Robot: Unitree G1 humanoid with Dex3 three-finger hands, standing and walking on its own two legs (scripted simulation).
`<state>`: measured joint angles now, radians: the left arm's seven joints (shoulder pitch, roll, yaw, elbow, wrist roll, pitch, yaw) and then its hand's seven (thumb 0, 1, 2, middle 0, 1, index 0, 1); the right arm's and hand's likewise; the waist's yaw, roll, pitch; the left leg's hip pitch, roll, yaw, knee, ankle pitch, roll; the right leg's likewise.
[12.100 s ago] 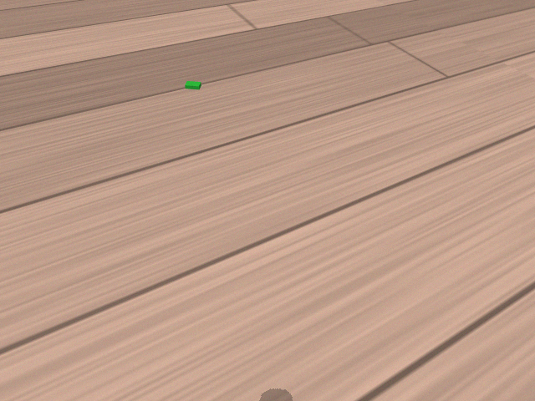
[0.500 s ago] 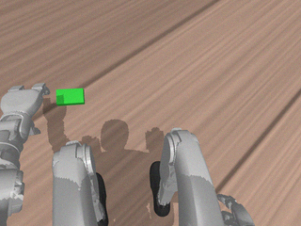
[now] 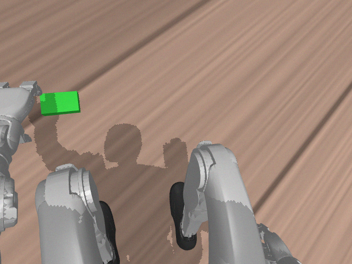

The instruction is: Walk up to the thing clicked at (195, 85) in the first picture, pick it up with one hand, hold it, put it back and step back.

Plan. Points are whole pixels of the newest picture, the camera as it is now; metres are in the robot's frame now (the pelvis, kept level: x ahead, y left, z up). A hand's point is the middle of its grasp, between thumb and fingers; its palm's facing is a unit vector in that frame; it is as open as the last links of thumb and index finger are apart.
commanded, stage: rise first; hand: left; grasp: from above
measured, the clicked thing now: (60, 103) +0.52 +0.23 -0.32
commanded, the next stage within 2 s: none
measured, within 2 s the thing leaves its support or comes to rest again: neither
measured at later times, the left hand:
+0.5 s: hand (27, 114) +0.46 +0.27 -0.21, palm faces -0.48 -0.04 -0.88, open 12.8 cm
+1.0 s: hand (30, 109) +0.47 +0.27 -0.21, palm faces -0.47 -0.04 -0.88, open 13.1 cm
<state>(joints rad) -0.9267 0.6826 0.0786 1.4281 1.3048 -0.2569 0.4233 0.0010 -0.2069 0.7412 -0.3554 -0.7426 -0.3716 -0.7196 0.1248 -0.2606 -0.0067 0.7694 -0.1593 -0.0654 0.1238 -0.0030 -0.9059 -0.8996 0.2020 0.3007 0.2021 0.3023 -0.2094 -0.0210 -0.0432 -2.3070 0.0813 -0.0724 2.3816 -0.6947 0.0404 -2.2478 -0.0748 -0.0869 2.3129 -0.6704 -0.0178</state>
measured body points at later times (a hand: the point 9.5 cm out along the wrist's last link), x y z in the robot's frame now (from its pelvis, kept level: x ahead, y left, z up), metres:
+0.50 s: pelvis +0.00 +0.00 -0.02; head +0.26 +0.06 +0.35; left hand +0.48 +0.27 -0.16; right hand +0.05 -0.28 -0.12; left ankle +0.08 +0.12 -0.30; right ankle +0.10 -0.12 -0.30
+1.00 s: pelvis +0.00 +0.00 -0.02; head +0.26 +0.07 +0.34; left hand +0.49 +0.27 -0.16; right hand +0.03 -0.27 -0.12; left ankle +0.08 +0.12 -0.30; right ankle +0.10 -0.12 -0.30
